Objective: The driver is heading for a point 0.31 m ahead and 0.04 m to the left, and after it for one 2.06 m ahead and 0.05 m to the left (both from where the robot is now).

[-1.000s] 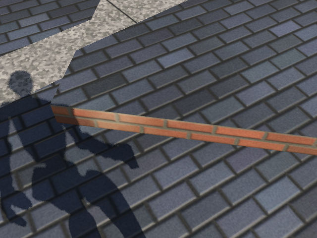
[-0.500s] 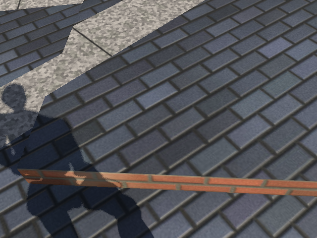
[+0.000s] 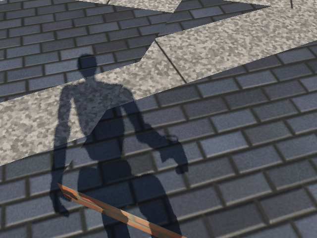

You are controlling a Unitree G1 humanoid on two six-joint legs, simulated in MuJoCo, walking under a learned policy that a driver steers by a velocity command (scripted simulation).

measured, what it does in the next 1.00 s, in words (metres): climbs: right foot 0.14 m higher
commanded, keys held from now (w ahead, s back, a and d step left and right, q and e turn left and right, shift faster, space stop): w+q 0.14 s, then q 0.20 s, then no key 0.04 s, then e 0.62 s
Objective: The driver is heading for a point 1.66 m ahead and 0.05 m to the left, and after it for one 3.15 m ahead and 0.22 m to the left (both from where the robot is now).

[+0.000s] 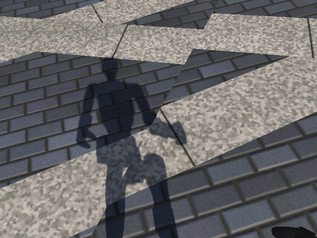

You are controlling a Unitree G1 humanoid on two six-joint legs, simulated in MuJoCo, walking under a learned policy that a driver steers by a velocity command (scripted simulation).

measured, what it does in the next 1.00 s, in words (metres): walks ahead: left foot, then right foot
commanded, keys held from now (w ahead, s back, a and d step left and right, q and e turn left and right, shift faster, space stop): e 0.12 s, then no key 0.88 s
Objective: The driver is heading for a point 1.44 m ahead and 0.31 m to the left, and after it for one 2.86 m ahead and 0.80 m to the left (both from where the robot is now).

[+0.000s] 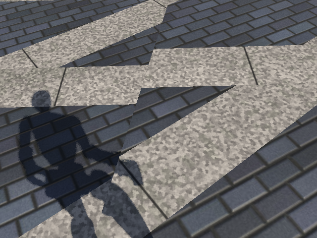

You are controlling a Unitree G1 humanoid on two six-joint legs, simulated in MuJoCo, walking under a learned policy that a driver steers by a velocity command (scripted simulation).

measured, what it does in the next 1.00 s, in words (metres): stands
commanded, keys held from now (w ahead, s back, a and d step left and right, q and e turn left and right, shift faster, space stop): no key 1.00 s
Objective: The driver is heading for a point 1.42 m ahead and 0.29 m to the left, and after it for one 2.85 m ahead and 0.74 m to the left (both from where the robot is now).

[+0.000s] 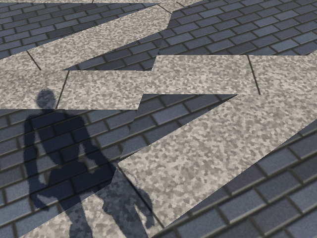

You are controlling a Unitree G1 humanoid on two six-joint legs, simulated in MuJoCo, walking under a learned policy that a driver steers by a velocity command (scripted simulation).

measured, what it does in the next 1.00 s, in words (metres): walks ahead: right foot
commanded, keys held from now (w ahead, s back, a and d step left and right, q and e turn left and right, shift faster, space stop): no key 0.06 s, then w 0.78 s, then w+q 0.16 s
